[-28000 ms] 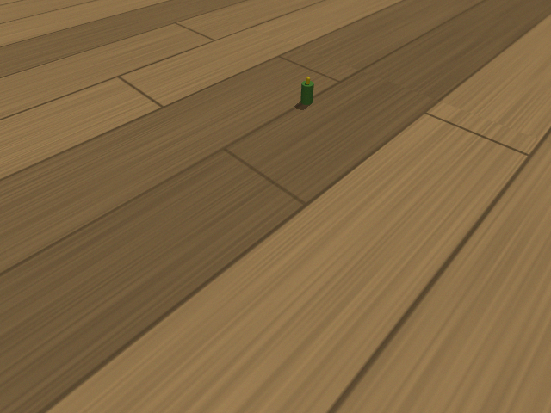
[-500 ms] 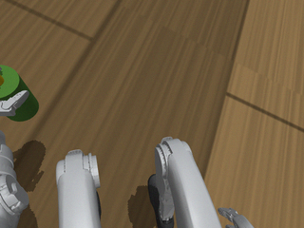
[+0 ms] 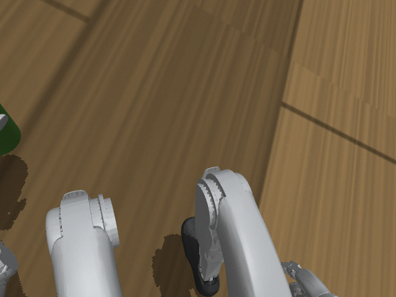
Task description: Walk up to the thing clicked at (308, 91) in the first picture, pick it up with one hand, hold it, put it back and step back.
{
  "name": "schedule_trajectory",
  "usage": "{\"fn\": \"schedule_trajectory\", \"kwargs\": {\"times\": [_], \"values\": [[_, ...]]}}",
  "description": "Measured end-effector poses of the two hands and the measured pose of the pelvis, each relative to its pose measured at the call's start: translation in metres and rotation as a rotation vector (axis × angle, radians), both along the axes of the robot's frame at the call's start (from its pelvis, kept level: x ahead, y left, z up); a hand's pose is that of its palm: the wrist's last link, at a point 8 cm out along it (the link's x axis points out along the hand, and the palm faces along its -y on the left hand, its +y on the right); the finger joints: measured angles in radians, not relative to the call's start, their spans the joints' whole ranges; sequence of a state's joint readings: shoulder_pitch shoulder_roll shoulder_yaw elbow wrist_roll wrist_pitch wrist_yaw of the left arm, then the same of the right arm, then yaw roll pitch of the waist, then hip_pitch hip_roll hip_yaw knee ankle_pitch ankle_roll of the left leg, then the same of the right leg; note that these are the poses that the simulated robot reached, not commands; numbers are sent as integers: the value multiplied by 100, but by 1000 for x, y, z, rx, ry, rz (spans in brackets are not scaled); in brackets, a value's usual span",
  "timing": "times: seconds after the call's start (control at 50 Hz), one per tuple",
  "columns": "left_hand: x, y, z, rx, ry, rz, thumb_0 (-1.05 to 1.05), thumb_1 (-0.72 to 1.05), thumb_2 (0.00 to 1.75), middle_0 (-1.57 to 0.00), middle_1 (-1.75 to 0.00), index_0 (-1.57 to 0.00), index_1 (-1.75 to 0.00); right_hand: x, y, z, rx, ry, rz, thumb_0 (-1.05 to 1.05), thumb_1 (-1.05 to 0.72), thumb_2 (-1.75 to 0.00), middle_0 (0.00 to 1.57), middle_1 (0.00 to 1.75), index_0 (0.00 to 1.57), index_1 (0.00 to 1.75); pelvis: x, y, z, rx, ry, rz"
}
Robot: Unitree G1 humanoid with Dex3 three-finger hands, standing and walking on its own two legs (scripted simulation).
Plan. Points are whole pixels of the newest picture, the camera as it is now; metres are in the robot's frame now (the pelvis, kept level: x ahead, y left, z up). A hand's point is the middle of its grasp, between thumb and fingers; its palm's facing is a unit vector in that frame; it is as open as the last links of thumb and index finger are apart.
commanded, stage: crouch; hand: left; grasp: from the side
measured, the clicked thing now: out of the picture +0.47 +0.32 -0.12
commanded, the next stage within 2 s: lower in 0.08 s
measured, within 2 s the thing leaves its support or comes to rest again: neither
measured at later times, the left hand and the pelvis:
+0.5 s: hand out of the picture +0.47 +0.32 -0.16, palm faces +0.41 -0.91 -0.08, open 9.2 cm; pelvis +0.00 +0.01 -0.02, yaw -3 degrees
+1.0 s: hand out of the picture +0.48 +0.32 -0.19, palm faces +0.44 -0.89 -0.06, open 9.2 cm; pelvis -0.01 +0.01 -0.03, yaw -6 degrees
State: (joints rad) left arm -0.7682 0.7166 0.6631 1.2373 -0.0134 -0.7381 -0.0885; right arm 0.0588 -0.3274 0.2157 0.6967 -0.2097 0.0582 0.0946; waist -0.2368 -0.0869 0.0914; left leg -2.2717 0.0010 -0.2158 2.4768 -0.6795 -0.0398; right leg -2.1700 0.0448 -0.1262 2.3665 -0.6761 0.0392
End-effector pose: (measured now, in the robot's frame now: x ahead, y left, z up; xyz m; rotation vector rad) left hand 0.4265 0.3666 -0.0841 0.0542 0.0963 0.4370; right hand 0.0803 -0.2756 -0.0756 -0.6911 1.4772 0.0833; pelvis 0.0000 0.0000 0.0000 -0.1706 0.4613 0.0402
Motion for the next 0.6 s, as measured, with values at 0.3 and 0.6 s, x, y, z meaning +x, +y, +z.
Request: {"fn": "schedule_trajectory", "kwargs": {"times": [0.3,0.6], "values": [[3,-5,-38,-38,12,6,0,-42,94,-59,-98,-90,-115,10,1,4,-37,5,72,-1,-92,-90,21,30,21,30,0,3,-11,-28,-47,-17],[7,-5,-80,-32,30,6,0,-41,95,-59,-97,-90,-115,10,10,8,-77,52,176,-1,-93,-90,21,30,21,30,-4,9,-21,-67,-105,-36]]}}
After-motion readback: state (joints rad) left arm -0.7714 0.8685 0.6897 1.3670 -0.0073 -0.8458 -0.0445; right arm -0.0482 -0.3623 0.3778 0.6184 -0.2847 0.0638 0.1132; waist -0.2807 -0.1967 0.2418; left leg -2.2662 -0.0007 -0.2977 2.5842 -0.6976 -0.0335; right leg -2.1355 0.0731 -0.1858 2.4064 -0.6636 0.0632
